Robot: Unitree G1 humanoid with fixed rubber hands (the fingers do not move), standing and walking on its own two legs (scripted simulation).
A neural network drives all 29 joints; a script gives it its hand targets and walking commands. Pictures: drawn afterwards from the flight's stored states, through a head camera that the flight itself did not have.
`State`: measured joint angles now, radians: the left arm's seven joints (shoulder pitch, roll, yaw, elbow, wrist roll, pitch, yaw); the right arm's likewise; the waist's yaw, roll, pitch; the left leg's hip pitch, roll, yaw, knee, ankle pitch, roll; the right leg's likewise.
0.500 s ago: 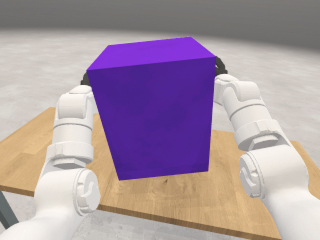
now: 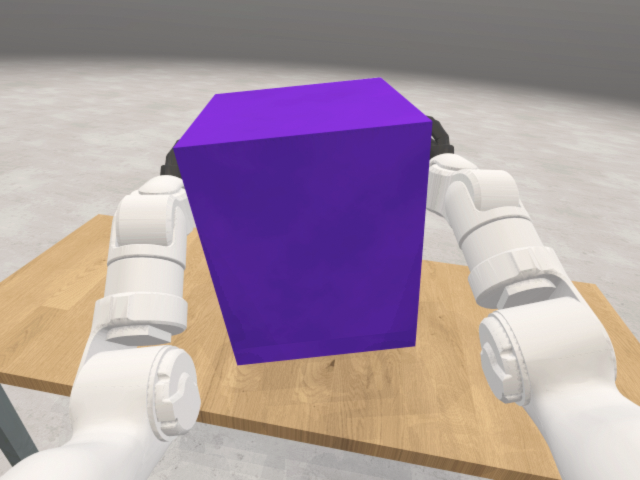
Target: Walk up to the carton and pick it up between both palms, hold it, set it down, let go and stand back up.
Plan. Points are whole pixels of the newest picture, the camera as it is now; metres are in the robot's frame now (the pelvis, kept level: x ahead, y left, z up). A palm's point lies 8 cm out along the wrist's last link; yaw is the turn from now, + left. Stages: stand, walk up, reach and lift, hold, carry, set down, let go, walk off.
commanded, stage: hold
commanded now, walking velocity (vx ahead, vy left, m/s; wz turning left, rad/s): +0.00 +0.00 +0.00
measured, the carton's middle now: (311, 215) +0.38 -0.02 +0.25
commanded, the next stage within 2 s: set down in 0.48 s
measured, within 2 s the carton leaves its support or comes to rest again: neither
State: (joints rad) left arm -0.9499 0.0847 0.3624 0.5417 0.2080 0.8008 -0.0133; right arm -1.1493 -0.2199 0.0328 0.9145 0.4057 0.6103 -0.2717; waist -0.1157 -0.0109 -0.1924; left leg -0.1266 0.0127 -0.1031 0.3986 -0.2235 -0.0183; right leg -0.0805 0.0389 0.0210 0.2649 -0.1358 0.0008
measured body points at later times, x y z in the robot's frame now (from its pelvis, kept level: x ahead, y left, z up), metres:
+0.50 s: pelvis +0.00 +0.00 +0.00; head -0.09 +0.03 +0.44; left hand +0.40 +0.14 +0.27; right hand +0.38 -0.17 +0.31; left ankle +0.00 +0.13 -0.75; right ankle +0.01 -0.12 -0.75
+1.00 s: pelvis +0.00 +0.01 +0.00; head -0.06 +0.06 +0.44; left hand +0.43 +0.15 +0.26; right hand +0.39 -0.16 +0.29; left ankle +0.00 +0.13 -0.75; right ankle +0.01 -0.12 -0.75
